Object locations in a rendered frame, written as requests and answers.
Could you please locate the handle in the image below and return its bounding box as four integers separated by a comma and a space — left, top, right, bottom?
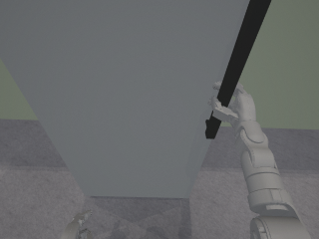
205, 0, 271, 139

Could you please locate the robot left hand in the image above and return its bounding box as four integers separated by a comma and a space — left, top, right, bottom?
60, 210, 93, 239

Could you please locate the robot right forearm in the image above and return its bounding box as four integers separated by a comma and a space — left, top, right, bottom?
234, 120, 312, 239

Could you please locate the robot right hand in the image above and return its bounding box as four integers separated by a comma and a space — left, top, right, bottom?
207, 81, 256, 130

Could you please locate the robot right upper arm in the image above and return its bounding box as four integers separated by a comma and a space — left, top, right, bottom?
249, 215, 310, 239

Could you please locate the fridge door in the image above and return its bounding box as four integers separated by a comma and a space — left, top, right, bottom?
0, 0, 250, 198

